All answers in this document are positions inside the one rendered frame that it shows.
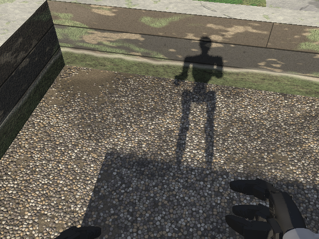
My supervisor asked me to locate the left robot hand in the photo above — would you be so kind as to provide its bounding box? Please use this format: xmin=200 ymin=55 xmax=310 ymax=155
xmin=55 ymin=226 xmax=102 ymax=239

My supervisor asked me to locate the robot right forearm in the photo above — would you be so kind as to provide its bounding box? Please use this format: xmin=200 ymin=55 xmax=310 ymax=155
xmin=282 ymin=228 xmax=316 ymax=239

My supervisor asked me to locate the right robot hand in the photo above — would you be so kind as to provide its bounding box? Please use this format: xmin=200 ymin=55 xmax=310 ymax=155
xmin=225 ymin=178 xmax=307 ymax=239

